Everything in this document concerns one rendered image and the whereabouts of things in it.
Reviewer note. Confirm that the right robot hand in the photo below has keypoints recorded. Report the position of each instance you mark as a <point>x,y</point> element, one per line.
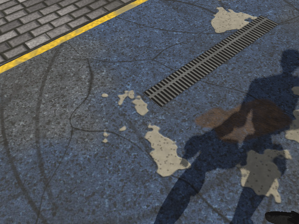
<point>277,217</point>

